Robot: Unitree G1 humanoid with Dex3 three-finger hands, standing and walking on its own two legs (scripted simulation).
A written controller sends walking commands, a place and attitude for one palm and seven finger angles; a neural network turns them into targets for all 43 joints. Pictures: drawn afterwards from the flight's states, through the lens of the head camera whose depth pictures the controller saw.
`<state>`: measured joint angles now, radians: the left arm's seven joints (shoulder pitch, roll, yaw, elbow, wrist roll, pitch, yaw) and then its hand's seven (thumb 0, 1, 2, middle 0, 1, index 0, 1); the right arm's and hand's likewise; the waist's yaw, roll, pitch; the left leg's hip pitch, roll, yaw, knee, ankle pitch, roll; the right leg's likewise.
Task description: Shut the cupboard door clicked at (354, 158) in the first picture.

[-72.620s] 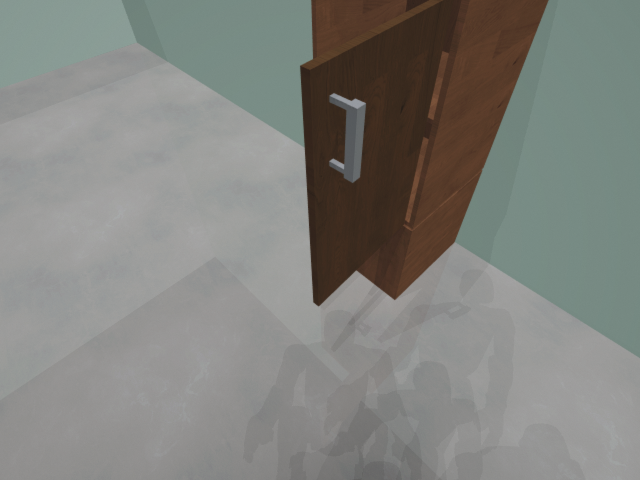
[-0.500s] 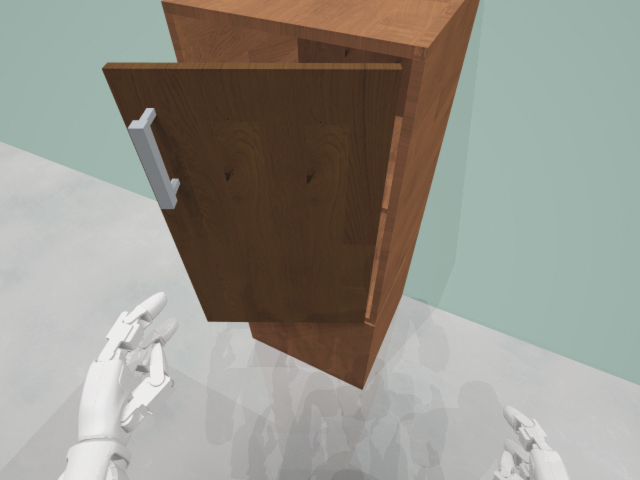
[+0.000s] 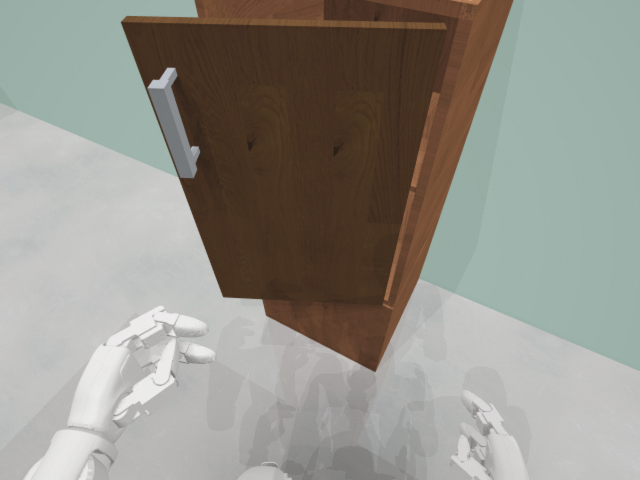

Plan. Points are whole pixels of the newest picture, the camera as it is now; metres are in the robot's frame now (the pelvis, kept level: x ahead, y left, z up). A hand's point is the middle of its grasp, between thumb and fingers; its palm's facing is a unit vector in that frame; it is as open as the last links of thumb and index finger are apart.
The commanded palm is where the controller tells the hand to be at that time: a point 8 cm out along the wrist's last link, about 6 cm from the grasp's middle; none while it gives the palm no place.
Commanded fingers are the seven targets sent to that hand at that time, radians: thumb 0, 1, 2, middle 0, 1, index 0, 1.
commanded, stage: raise the hand and make a fist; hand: left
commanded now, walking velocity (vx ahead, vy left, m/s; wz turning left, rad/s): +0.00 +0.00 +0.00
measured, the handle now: (179, 125) +0.50 +0.22 +0.18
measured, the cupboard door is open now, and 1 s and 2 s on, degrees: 25 25 25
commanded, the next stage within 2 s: bring the fist close to the handle in 1.14 s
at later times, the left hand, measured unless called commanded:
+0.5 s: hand (109, 326) +0.23 +0.21 +0.16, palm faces +0.08 -0.99 -0.07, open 3.1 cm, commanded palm +0.20 +0.25 +0.16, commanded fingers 0.00 0.90 0.90 -1.30 -1.50 -1.30 -1.50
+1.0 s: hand (139, 307) +0.24 +0.19 +0.17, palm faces +0.02 -1.00 -0.04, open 3.1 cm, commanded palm +0.22 +0.23 +0.19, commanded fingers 0.00 0.90 0.90 -1.30 -1.50 -1.30 -1.50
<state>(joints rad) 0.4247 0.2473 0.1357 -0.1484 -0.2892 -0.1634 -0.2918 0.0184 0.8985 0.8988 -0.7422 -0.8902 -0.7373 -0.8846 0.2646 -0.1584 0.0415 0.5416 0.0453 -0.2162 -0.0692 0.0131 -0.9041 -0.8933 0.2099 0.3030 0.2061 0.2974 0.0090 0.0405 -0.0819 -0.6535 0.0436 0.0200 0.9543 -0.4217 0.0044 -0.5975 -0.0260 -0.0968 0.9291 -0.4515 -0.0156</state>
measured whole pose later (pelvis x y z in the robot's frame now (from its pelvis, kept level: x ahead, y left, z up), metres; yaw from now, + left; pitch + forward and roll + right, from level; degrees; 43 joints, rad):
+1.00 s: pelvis +0.02 -0.01 +0.04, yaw +0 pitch -2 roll +0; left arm 0.27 0.27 0.21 -0.23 -0.29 0.12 -0.24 0.02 0.90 0.90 -1.30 -1.50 -1.30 -1.50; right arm 0.24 -0.25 0.05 0.59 0.06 -0.24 -0.08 0.01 -0.91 -0.89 0.21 0.30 0.20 0.30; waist 0.05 0.05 -0.04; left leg -0.26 0.03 0.03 0.58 -0.29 0.00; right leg -0.21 -0.02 -0.09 0.58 -0.32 -0.02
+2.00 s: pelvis +0.03 +0.00 +0.05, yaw +0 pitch +0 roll +0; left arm -0.26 0.31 0.24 0.28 -0.23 0.08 -0.21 0.02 0.90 0.90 -1.30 -1.50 -1.30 -1.50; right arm 0.23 -0.26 0.04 0.65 0.06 -0.17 -0.09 0.01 -0.91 -0.89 0.21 0.30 0.20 0.30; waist 0.02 0.03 -0.01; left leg -0.27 0.02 0.04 0.56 -0.28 0.00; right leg -0.24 -0.03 -0.08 0.56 -0.32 -0.01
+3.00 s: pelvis +0.01 +0.01 +0.04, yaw +0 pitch +3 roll -1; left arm -0.66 0.38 0.24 0.78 -0.19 -0.09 -0.26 0.03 0.91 0.92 -1.30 -1.50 -1.30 -1.50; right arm 0.26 -0.27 0.05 0.66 0.06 -0.11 -0.09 0.01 -0.91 -0.89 0.21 0.30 0.20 0.30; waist -0.03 0.02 -0.01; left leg -0.39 0.02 0.04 0.61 -0.28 0.01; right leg -0.34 -0.03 -0.08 0.60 -0.31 0.00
